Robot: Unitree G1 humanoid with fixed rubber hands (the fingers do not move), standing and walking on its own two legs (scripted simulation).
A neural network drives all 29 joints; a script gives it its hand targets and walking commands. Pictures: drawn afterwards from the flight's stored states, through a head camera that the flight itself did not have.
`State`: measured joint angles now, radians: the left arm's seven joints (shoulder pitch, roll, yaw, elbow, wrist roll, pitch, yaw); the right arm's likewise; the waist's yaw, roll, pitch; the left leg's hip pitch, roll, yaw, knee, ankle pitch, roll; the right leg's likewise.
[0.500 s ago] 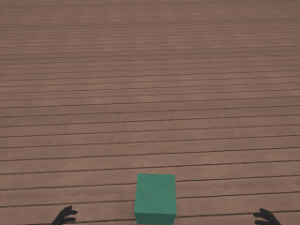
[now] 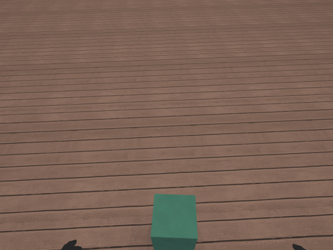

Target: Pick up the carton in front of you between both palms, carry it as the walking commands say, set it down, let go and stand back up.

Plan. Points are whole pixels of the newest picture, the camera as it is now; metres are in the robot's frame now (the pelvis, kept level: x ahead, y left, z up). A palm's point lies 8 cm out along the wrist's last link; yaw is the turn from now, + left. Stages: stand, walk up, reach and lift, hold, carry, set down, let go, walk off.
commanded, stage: stand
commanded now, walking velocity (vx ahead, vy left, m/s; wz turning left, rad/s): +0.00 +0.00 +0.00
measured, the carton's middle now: (174, 223) +0.41 +0.02 -0.65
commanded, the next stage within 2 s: none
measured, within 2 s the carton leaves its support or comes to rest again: neither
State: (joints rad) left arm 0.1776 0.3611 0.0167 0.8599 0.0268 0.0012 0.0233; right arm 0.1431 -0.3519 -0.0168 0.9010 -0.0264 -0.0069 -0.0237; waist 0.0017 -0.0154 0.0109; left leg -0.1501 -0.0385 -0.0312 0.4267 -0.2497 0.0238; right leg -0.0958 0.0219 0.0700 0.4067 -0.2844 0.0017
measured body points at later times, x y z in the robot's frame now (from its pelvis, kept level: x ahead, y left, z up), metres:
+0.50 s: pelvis -0.01 +0.00 +0.00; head -0.02 +0.01 +0.45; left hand +0.09 +0.31 -0.11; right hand +0.09 -0.31 -0.11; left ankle -0.01 +0.10 -0.74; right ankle -0.04 -0.12 -0.74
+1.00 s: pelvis -0.02 +0.00 +0.01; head -0.02 +0.01 +0.46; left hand +0.08 +0.31 -0.12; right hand +0.08 -0.31 -0.11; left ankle -0.01 +0.10 -0.74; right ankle -0.04 -0.12 -0.74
